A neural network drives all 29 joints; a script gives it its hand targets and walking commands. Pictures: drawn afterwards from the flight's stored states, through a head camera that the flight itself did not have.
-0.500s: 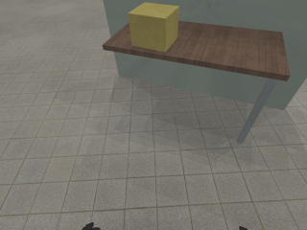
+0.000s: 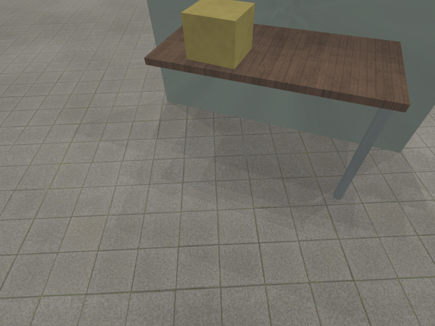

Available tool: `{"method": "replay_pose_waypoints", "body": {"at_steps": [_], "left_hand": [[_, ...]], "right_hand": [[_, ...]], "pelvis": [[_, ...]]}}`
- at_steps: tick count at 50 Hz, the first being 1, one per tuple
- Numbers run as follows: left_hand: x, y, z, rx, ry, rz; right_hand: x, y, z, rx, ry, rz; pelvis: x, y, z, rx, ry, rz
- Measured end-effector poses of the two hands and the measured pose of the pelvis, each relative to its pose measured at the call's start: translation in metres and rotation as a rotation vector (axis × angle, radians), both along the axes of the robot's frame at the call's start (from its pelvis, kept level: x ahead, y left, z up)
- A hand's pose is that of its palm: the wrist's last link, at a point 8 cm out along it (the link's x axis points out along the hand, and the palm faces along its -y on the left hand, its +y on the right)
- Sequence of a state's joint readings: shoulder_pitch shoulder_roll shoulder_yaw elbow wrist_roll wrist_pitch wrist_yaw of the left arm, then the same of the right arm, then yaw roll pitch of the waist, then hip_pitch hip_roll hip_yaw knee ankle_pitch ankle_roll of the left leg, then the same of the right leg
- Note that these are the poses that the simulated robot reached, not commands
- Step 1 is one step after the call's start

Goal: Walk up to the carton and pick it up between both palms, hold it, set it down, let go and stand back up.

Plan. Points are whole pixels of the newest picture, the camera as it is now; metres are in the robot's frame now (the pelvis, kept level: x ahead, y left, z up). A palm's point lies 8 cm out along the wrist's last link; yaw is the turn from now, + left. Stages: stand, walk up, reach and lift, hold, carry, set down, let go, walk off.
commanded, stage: stand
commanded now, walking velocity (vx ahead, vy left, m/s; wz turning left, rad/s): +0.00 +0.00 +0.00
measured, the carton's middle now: (219, 32) +1.25 +0.04 +0.00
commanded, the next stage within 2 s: walk up in 1.24 s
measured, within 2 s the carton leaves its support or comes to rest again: neither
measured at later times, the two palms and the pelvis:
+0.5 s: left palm out of the picture +0.04 +0.22 -0.13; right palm out of the picture +0.03 -0.23 -0.14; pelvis +0.01 -0.01 +0.00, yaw +0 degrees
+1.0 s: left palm out of the picture +0.00 +0.21 -0.14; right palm out of the picture -0.02 -0.21 -0.14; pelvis +0.00 -0.01 +0.01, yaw +0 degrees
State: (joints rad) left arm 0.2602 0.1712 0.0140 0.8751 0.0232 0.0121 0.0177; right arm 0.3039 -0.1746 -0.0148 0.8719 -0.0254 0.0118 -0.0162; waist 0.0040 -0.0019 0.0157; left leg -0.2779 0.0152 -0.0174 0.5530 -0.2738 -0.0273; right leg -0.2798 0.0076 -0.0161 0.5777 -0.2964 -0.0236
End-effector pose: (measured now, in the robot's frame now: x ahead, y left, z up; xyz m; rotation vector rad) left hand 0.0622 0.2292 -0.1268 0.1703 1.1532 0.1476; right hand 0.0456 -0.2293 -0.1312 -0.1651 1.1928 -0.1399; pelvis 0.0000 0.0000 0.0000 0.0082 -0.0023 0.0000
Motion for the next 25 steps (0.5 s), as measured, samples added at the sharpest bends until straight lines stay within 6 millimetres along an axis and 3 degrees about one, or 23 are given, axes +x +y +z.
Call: {"method": "replay_pose_waypoints", "body": {"at_steps": [10, 25], "left_hand": [[-0.027, -0.002, -0.003, -0.002, 0.094, 0.037], [-0.027, -0.014, -0.006, -0.003, 0.123, 0.049]], "right_hand": [[0.002, 0.002, -0.004, 0.013, 0.034, -0.012], [-0.016, 0.004, -0.011, 0.028, 0.111, -0.06]], "pelvis": [[0.006, -0.001, 0.003, 0.001, 0.005, 0.001], [0.015, -0.006, 0.005, -0.002, -0.024, -0.004]]}}
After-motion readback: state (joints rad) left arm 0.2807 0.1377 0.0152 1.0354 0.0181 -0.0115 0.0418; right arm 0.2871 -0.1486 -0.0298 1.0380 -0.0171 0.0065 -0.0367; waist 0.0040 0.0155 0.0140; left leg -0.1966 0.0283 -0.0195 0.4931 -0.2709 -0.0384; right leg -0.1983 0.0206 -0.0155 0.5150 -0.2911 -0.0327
